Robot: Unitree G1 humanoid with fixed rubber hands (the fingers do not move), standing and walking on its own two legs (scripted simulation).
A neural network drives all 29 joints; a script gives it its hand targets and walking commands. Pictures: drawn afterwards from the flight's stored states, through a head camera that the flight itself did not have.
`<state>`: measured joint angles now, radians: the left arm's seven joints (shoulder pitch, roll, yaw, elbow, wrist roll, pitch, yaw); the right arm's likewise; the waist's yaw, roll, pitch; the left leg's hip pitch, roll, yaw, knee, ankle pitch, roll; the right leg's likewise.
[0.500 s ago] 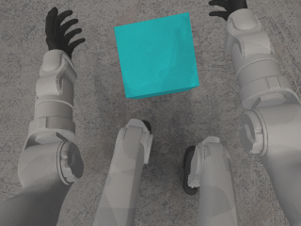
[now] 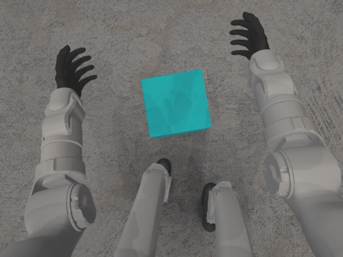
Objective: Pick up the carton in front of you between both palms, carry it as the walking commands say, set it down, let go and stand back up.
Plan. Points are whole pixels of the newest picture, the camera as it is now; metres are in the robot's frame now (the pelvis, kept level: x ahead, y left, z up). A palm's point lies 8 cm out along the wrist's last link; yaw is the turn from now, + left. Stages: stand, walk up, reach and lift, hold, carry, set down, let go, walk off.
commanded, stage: let go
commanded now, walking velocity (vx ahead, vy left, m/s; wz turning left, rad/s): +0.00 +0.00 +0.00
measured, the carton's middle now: (176, 109) +0.47 +0.10 -0.48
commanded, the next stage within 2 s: stand in 1.42 s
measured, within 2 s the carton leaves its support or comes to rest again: neither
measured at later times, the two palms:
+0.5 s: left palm (26, 132) +0.31 +0.29 +0.03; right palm (314, 127) +0.39 -0.13 +0.02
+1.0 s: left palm (26, 190) +0.25 +0.22 +0.10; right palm out of the picture +0.28 -0.24 +0.10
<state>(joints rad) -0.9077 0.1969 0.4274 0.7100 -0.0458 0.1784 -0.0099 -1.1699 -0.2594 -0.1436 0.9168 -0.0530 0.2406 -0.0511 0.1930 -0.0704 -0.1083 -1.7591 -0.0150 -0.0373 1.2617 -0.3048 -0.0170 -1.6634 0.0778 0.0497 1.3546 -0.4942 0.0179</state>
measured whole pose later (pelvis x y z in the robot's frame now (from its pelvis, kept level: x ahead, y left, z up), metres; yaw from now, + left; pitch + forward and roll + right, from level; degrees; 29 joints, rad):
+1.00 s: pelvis +0.10 -0.01 +0.17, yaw +2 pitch +2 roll +1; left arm 0.22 0.21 0.04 0.43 -0.01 0.06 -0.07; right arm 0.20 -0.20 -0.04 0.47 -0.02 0.05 0.03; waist 0.01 -0.02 0.04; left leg -0.24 -0.03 -0.05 0.41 -0.19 -0.02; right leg -0.14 0.02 0.06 0.45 -0.34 -0.02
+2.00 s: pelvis +0.14 +0.02 +0.14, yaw +9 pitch +4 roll +0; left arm 0.38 0.28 0.00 0.67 0.01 0.01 0.07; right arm 0.32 -0.24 -0.01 0.73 -0.02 -0.02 -0.02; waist 0.02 -0.02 -0.08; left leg -0.39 -0.11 -0.12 0.73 -0.39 0.03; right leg -0.18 -0.05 -0.06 0.63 -0.52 0.03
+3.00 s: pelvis +0.12 +0.01 +0.15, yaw +13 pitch +0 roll -1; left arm 0.42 0.24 0.00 0.97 0.03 0.03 0.05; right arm 0.33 -0.20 0.00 0.93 -0.01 0.02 -0.04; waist 0.02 -0.02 0.00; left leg -0.34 -0.10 -0.18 0.65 -0.31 0.01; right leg -0.09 -0.04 -0.14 0.54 -0.45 0.01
